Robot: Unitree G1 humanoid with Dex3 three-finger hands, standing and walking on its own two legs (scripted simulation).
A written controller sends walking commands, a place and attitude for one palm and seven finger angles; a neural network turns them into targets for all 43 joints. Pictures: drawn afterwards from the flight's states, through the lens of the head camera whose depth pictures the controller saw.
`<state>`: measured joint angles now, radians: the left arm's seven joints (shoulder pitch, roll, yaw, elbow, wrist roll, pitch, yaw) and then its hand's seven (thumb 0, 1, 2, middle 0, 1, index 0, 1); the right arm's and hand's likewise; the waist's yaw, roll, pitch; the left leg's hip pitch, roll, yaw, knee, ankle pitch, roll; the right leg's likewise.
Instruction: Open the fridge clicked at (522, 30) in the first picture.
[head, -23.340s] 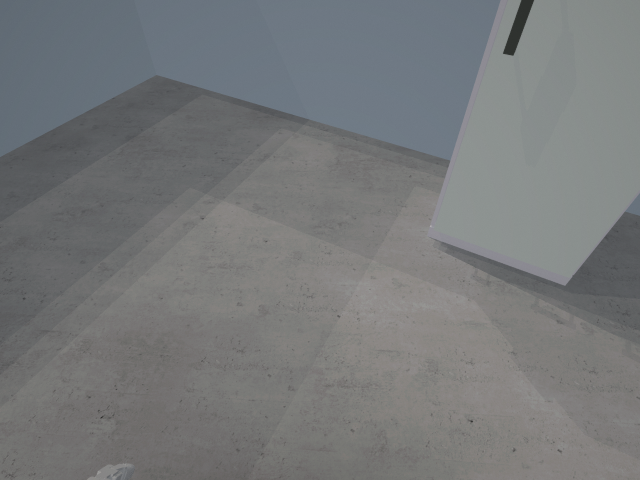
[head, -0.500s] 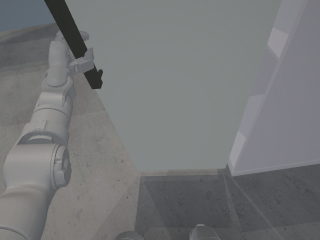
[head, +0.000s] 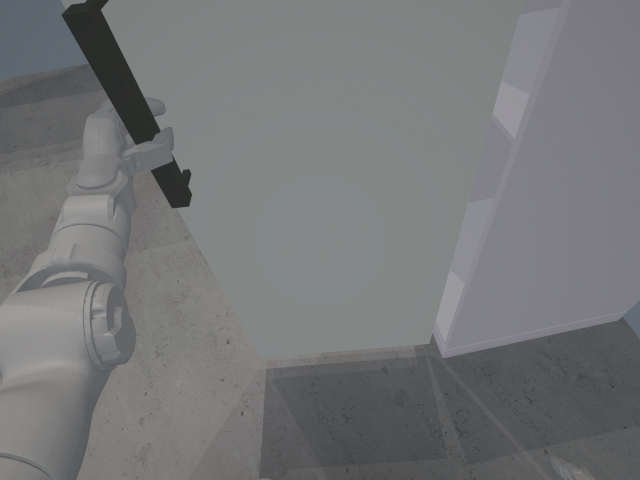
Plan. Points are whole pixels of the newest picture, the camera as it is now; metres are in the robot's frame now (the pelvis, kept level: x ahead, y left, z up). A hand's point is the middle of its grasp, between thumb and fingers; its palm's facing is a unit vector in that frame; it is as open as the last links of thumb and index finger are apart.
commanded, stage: loosen the grip on the handle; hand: left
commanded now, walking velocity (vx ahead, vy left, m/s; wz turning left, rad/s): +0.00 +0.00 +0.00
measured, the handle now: (146, 114) +0.53 +0.20 +0.21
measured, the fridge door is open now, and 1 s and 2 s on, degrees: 82 74 74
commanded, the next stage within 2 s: slip the hand off the handle in 0.50 s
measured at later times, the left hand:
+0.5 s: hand (154, 165) +0.52 +0.22 +0.14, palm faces +0.24 -0.94 -0.24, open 13.3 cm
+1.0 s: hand (130, 172) +0.53 +0.27 +0.12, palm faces +0.30 -0.93 -0.23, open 14.5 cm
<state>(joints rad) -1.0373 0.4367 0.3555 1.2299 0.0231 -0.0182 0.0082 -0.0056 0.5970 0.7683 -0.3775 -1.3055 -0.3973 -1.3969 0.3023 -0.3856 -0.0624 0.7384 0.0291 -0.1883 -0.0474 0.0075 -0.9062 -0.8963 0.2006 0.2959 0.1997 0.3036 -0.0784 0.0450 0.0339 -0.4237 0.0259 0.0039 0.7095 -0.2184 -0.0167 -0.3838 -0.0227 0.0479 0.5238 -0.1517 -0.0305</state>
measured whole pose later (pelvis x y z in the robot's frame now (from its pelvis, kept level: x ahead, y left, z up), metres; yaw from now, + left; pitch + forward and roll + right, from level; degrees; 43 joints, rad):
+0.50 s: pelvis +0.03 +0.08 -0.01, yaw +0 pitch +5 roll +0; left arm -0.92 0.27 0.17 0.96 0.11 0.05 0.24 -0.01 -0.51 0.22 -0.35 -1.25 -0.44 -1.30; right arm 0.35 -0.21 0.03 0.73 -0.01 -0.24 -0.01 0.01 -0.90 -0.90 0.21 0.30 0.21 0.30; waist -0.07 -0.02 -0.05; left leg -0.43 -0.03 0.02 0.64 -0.29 0.03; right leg -0.45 -0.05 0.06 0.62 -0.25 0.02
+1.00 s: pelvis +0.06 +0.04 -0.01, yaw +0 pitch +7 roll +0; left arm -0.83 0.43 0.31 0.99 0.07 0.02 0.09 -0.01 -0.54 0.20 -0.25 -1.15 -0.27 -1.16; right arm 0.40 -0.26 -0.01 0.71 0.01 -0.08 -0.03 0.01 -0.90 -0.90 0.21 0.30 0.20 0.30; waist -0.07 0.01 -0.07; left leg -0.44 0.02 -0.01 0.64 -0.33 -0.01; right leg -0.46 -0.01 0.01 0.62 -0.28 0.01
